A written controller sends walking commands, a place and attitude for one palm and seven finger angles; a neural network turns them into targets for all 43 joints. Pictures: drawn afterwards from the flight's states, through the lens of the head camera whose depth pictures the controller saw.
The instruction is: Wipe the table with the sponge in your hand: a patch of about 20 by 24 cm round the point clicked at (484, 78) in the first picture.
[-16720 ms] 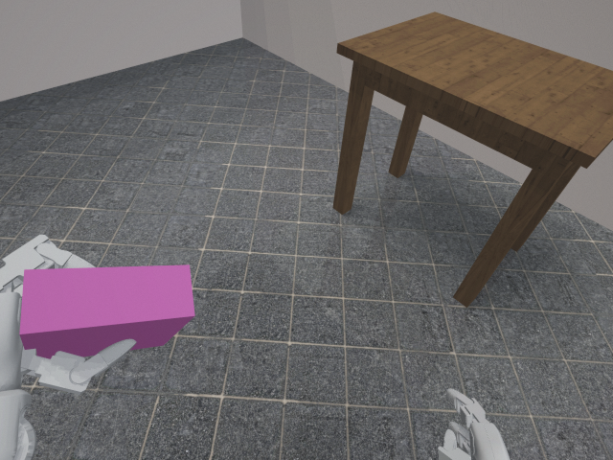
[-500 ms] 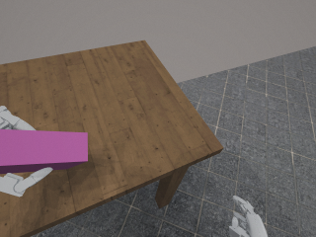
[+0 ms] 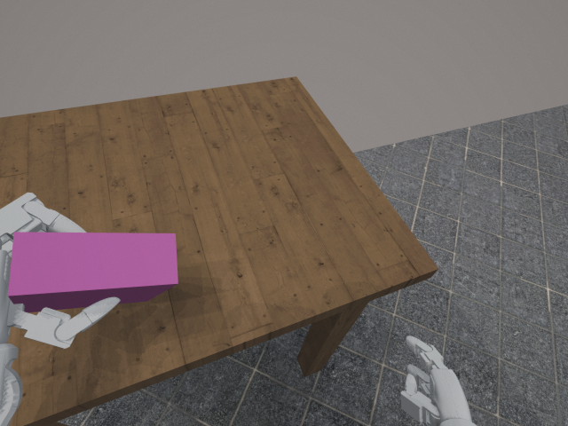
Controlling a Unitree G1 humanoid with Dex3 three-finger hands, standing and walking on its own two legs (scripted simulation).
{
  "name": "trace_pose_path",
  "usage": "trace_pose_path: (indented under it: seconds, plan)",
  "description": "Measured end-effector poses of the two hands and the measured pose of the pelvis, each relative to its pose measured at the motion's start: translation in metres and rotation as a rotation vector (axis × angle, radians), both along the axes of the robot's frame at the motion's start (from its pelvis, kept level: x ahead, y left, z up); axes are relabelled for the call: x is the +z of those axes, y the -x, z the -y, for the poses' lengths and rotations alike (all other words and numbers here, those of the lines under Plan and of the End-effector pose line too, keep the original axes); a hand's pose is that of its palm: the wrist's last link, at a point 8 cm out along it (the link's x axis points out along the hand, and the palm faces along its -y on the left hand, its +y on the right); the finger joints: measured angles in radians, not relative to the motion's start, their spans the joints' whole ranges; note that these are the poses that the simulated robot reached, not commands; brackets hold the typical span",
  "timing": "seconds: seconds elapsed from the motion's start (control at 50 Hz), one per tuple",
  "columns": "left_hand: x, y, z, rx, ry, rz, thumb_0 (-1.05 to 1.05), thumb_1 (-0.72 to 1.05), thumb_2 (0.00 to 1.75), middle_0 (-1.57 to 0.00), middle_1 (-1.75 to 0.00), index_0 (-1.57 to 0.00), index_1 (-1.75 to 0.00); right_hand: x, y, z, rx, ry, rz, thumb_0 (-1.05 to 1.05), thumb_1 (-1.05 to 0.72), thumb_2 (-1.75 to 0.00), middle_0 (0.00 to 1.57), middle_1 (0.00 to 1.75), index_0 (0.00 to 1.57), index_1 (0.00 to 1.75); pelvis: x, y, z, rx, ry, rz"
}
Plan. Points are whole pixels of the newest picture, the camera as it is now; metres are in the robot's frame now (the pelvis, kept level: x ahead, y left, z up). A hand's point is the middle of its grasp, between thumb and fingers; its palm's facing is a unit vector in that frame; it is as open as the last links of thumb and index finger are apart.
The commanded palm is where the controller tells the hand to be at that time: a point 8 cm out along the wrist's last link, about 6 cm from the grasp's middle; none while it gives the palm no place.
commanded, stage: come to a stop and stand still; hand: left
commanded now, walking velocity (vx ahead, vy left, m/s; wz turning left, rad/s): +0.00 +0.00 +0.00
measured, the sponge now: (118, 273) +0.24 +0.21 +0.13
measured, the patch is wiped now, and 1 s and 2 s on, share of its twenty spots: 0.00 0.00 0.00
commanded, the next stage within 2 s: look again from close up in 0.36 s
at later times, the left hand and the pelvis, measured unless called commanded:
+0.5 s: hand (82, 284) +0.21 +0.23 +0.15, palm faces +0.36 -0.84 -0.40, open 9.6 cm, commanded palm +0.15 +0.27 +0.18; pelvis +0.00 -0.02 +0.00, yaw +1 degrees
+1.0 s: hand (110, 271) +0.23 +0.21 +0.15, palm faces +0.36 -0.85 -0.38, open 9.6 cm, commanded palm +0.17 +0.24 +0.18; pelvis +0.01 -0.04 +0.00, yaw +1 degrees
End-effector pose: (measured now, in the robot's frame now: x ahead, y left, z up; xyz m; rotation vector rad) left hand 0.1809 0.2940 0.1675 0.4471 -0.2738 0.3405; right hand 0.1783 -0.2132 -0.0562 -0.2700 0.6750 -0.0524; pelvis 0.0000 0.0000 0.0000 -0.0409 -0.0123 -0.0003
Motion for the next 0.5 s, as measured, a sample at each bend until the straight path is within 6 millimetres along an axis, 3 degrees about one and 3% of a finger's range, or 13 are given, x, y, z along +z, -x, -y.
trace_pose_path:
  seconds: [0.12, 0.24, 0.36, 0.5]
  plan:
    - [-0.008, 0.004, 0.003, -0.012, 0.009, -0.035, -0.01, -0.45, 1.01, -0.80, -1.35, -0.80, -1.35, -0.006, 0.020, 0.006, -0.030, 0.008, -0.040, 0.01, -0.90, -0.90, 0.20, 0.30, 0.21, 0.30, 0.000, 0.006, -0.001, 0.001, -0.002, 0.006]
    - [-0.002, 0.006, 0.006, -0.022, -0.022, -0.020, -0.01, -0.45, 1.01, -0.80, -1.35, -0.80, -1.35, -0.008, 0.031, 0.012, -0.048, 0.006, -0.045, 0.02, -0.90, -0.90, 0.20, 0.30, 0.21, 0.30, 0.000, 0.010, 0.002, 0.003, -0.004, 0.008]
    - [0.004, 0.008, 0.012, -0.019, -0.038, -0.011, -0.01, -0.45, 1.01, -0.79, -1.35, -0.80, -1.35, -0.009, 0.032, 0.018, -0.053, -0.004, -0.040, 0.02, -0.90, -0.90, 0.20, 0.30, 0.21, 0.30, 0.001, 0.009, 0.007, 0.005, -0.007, 0.004]
    - [-0.005, 0.007, 0.019, 0.004, -0.012, -0.050, -0.01, -0.45, 1.01, -0.79, -1.36, -0.80, -1.35, -0.009, 0.024, 0.027, -0.051, -0.007, -0.033, 0.02, -0.90, -0.90, 0.20, 0.30, 0.21, 0.30, 0.002, 0.004, 0.016, 0.009, -0.008, 0.001]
